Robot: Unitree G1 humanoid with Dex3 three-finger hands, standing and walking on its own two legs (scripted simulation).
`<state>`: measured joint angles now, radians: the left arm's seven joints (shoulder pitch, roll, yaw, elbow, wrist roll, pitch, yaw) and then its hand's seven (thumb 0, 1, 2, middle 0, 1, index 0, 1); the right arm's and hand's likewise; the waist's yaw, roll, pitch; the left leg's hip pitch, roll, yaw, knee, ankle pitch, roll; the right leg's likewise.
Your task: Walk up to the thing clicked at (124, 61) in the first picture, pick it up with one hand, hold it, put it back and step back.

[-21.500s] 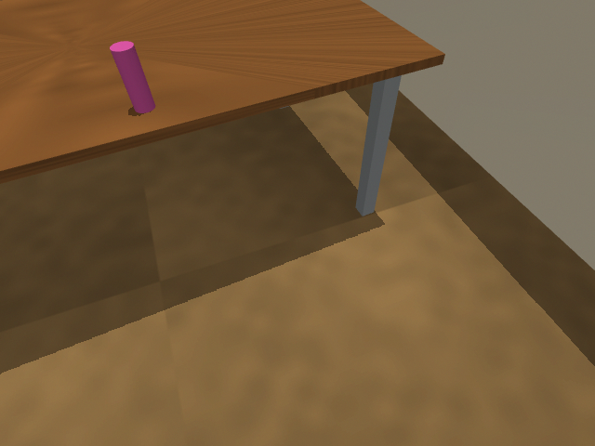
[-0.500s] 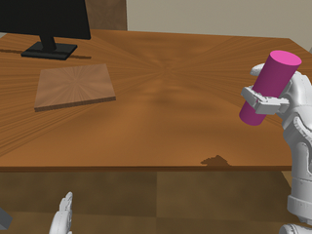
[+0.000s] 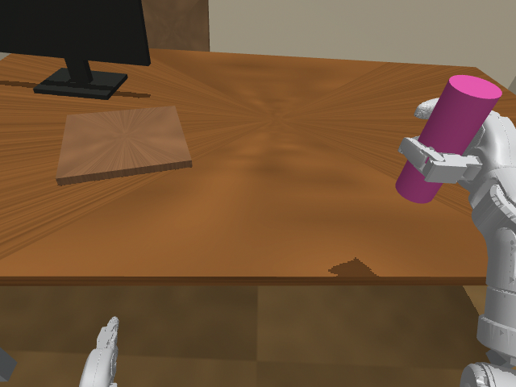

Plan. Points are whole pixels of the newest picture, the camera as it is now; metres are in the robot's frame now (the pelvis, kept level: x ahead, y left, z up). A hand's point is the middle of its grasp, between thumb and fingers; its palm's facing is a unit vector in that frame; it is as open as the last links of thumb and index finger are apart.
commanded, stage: hold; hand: right
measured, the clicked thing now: (440, 145) +0.34 -0.18 +0.27
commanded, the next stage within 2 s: crouch in 1.78 s
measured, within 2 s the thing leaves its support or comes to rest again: neither
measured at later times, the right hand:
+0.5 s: hand (437, 148) +0.33 -0.17 +0.27, palm faces +0.11 +0.99 -0.03, open 7.3 cm
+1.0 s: hand (433, 147) +0.33 -0.17 +0.27, palm faces +0.10 +0.99 -0.02, open 7.3 cm
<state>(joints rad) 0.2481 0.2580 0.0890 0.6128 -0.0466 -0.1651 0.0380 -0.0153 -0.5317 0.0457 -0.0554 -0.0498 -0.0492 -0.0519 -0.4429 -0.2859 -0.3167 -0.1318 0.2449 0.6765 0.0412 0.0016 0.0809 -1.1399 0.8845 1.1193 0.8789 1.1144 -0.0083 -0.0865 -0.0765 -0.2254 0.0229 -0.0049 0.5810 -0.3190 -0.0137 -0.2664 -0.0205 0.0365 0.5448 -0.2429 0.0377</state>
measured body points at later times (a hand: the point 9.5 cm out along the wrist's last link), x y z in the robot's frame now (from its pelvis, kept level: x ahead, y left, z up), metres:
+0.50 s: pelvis +0.00 +0.00 +0.00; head -0.04 +0.04 +0.45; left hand +0.18 +0.26 -0.08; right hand +0.32 -0.22 +0.27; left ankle +0.00 +0.13 -0.73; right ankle +0.03 -0.15 -0.73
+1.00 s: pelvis +0.00 +0.00 +0.00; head -0.05 +0.04 +0.45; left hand +0.17 +0.26 -0.08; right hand +0.32 -0.22 +0.27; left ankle +0.00 +0.13 -0.73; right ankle +0.03 -0.15 -0.73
